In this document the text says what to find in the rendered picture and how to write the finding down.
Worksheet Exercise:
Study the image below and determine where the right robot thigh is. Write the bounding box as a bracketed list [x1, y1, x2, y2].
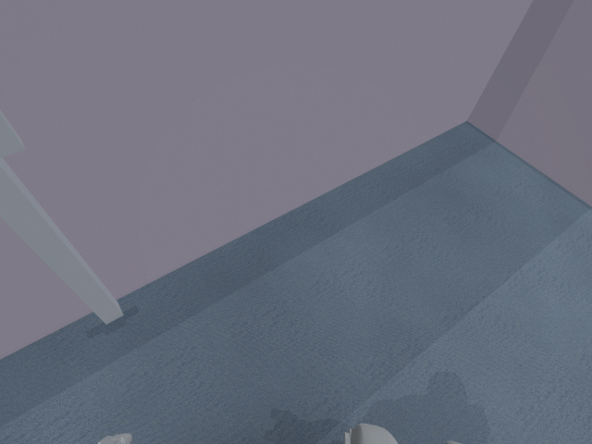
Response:
[343, 424, 398, 444]

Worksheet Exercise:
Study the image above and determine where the panel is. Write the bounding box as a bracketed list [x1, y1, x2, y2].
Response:
[0, 110, 123, 325]

